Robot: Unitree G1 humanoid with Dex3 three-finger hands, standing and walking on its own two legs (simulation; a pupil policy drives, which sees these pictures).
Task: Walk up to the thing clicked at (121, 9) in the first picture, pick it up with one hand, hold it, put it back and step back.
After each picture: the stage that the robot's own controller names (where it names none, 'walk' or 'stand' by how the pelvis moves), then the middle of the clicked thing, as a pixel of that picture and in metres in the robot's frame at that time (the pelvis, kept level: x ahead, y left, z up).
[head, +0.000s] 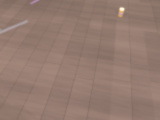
stand; (121, 12) +2.08 -0.59 -0.72
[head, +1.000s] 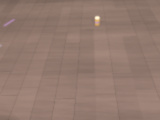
walk; (97, 20) +1.99 -0.10 -0.68
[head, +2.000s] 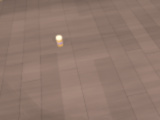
walk; (59, 41) +1.32 +0.31 -0.71
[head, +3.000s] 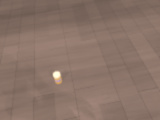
walk; (57, 77) +0.83 +0.30 -0.72
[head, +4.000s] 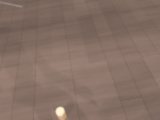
walk; (61, 113) +0.49 +0.24 -0.71
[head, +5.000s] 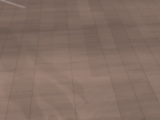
stand; out of the picture +0.37 +0.15 -0.70
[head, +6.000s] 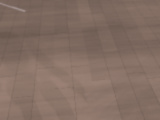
stand; out of the picture +0.34 +0.16 -0.72
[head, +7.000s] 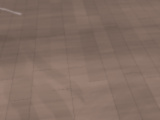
stand; out of the picture +0.34 +0.17 -0.73
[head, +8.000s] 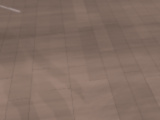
stand; out of the picture +0.32 +0.17 -0.73
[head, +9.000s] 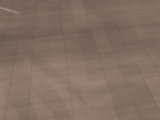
stand; out of the picture +0.32 +0.17 -0.73
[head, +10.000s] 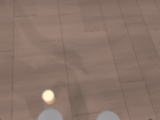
go down; (48, 97) +0.37 +0.17 -0.55
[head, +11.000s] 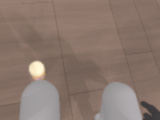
go down; (37, 71) +0.41 +0.20 -0.31
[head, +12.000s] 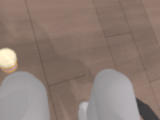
close in; (7, 61) +0.40 +0.23 -0.25
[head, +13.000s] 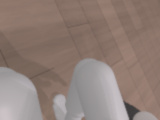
close; out of the picture +0.40 +0.24 -0.22
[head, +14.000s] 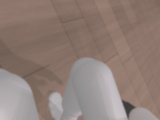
close; out of the picture +0.39 +0.25 -0.22
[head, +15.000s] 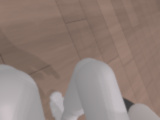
lift; out of the picture +0.36 +0.24 -0.23
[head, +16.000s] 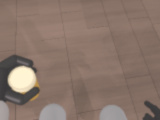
lift; (26, 85) +0.31 +0.18 +0.00
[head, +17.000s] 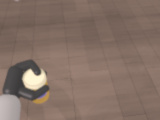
hold; (37, 86) +0.32 +0.16 +0.03
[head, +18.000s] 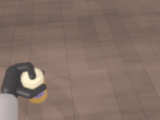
hold; (35, 86) +0.32 +0.17 +0.01
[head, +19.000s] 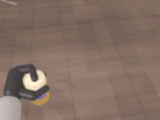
hold; (37, 88) +0.32 +0.16 +0.02
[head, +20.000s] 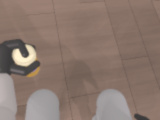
crouch; (27, 61) +0.40 +0.19 -0.09
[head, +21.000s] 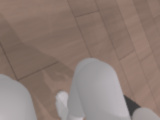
lower; out of the picture +0.40 +0.28 -0.22
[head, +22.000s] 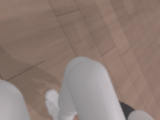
lower; out of the picture +0.42 +0.27 -0.22
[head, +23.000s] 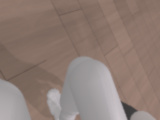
lower; out of the picture +0.42 +0.27 -0.22
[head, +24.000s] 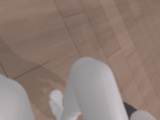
lower; out of the picture +0.41 +0.28 -0.22
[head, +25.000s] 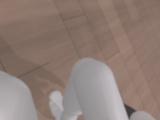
loosen; out of the picture +0.40 +0.26 -0.23
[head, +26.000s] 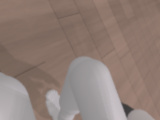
withdraw; out of the picture +0.39 +0.26 -0.23
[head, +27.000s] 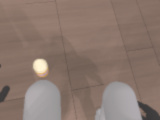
walk; (41, 68) +0.42 +0.20 -0.35
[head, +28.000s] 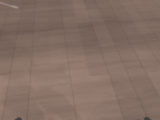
stand; out of the picture +0.35 +0.15 -0.66
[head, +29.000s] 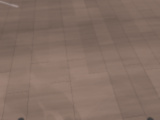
stand; out of the picture +0.37 +0.17 -0.66
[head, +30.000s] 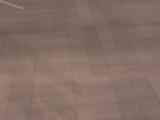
stand; out of the picture +0.37 +0.15 -0.69
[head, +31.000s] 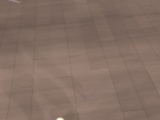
walk; out of the picture +0.39 +0.16 -0.71
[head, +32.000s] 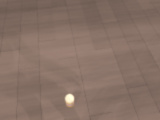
walk; (69, 100) +0.49 +0.10 -0.70
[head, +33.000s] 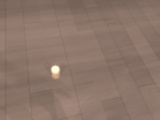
walk; (55, 72) +0.74 +0.17 -0.71
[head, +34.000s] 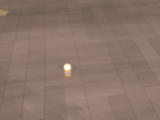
stand; (67, 70) +0.98 +0.18 -0.70
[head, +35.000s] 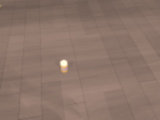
stand; (64, 66) +0.97 +0.18 -0.72
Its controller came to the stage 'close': yes
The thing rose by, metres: 0.72
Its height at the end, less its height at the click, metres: +0.00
